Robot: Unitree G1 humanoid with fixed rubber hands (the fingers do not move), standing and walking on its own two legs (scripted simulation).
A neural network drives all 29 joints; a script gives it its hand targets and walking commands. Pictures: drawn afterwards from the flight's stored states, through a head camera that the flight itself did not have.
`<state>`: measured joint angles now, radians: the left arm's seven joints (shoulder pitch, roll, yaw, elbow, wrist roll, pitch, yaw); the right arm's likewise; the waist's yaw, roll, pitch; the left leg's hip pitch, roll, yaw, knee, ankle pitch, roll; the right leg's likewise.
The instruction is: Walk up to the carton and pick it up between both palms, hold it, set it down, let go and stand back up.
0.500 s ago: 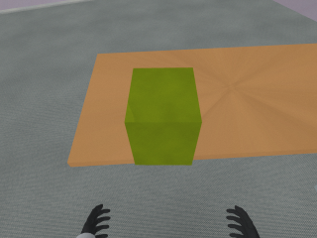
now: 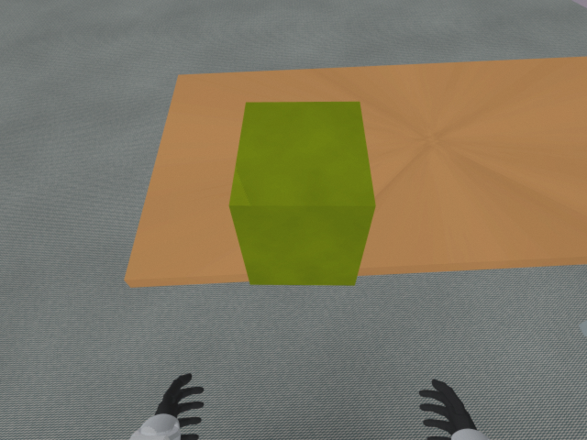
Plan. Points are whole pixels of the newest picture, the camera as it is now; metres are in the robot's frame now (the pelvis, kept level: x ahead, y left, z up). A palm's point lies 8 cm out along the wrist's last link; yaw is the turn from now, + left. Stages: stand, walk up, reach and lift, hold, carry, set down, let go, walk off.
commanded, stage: set down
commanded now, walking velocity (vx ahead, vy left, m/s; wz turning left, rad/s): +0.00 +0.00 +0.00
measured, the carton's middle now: (302, 197) +0.51 +0.01 -0.02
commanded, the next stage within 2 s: let go in 0.42 s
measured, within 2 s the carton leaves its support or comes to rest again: neither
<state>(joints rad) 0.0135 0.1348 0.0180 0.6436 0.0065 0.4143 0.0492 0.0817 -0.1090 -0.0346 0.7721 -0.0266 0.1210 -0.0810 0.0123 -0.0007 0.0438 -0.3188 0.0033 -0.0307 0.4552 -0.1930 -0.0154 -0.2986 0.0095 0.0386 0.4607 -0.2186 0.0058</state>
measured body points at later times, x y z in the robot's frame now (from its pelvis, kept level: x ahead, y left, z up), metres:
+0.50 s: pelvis +0.00 -0.01 +0.00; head +0.07 +0.01 +0.44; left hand +0.16 +0.22 -0.14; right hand +0.16 -0.21 -0.15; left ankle +0.02 +0.13 -0.74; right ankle +0.01 -0.12 -0.74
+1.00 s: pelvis +0.01 +0.00 +0.01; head +0.00 +0.00 +0.46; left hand +0.18 +0.23 -0.08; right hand +0.18 -0.23 -0.09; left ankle +0.02 +0.13 -0.74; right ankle +0.01 -0.12 -0.74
